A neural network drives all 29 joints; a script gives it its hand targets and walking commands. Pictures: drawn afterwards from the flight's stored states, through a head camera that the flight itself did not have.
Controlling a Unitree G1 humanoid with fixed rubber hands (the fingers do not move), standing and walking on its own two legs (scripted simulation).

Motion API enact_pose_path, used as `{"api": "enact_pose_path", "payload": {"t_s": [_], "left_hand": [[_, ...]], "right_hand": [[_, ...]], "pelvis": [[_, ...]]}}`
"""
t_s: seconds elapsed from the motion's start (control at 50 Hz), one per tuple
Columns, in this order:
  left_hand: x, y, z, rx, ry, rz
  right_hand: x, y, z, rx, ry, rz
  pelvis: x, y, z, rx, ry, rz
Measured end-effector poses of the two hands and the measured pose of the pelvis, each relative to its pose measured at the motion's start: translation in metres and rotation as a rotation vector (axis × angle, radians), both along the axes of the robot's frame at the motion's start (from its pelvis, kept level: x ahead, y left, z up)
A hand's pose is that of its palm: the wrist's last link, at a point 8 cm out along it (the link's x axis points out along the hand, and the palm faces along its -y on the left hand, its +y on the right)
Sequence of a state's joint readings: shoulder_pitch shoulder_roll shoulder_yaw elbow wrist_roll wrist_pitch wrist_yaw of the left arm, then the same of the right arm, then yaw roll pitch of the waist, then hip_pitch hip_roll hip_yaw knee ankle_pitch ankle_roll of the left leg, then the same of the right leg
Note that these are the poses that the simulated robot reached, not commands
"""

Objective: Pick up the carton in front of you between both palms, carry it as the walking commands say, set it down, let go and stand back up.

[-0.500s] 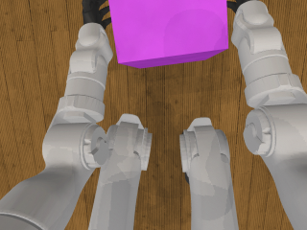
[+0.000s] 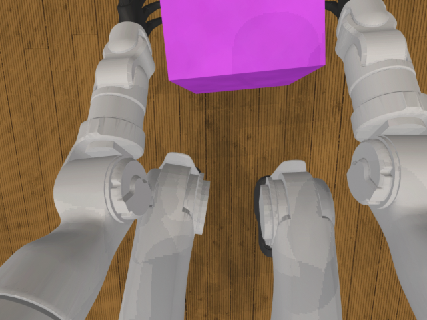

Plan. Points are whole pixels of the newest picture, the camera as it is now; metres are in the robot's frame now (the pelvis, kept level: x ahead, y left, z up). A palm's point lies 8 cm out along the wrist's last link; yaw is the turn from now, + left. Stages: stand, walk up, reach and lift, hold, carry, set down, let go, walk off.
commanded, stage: set down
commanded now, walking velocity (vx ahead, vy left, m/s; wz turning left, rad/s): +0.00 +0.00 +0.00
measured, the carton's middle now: (238, 24) +0.54 +0.00 -0.24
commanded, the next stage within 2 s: let go in 1.70 s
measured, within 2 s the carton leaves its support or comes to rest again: neither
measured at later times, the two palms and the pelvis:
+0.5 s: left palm (130, 32) +0.51 +0.17 -0.18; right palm (352, 12) +0.54 -0.17 -0.18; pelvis +0.00 +0.00 +0.00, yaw +0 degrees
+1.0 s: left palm out of the picture +0.52 +0.19 -0.06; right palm out of the picture +0.56 -0.19 -0.06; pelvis +0.00 +0.01 +0.05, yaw +0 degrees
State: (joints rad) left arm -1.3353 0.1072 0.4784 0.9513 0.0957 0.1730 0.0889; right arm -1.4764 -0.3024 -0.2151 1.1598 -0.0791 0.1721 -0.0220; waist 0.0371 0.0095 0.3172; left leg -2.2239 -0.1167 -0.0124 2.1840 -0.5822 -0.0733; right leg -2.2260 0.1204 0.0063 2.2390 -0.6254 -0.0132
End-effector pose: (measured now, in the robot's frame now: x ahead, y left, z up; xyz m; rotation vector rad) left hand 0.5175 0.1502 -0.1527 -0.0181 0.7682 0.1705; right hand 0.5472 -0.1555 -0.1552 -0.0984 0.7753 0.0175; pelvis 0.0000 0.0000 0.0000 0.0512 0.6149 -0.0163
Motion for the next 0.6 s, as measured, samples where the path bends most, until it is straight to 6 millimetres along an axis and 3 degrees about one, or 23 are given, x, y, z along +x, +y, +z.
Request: {"api": "enact_pose_path", "payload": {"t_s": [0.32, 0.42, 0.6], "left_hand": [[0.004, 0.002, -0.002, -0.012, -0.003, -0.040], [0.003, 0.004, -0.010, 0.000, 0.006, -0.042], [-0.006, 0.041, -0.033, 0.068, 0.017, 0.032]], "right_hand": [[0.004, -0.003, -0.002, 0.028, -0.006, 0.033], [0.002, -0.003, -0.012, 0.026, -0.007, 0.029], [-0.004, -0.035, -0.038, -0.036, -0.020, -0.065]], "pelvis": [[-0.002, -0.003, 0.000, 0.007, -0.002, -0.001], [-0.002, -0.003, -0.001, 0.007, -0.013, -0.003], [0.000, 0.001, -0.006, 0.003, -0.012, 0.003]]}}
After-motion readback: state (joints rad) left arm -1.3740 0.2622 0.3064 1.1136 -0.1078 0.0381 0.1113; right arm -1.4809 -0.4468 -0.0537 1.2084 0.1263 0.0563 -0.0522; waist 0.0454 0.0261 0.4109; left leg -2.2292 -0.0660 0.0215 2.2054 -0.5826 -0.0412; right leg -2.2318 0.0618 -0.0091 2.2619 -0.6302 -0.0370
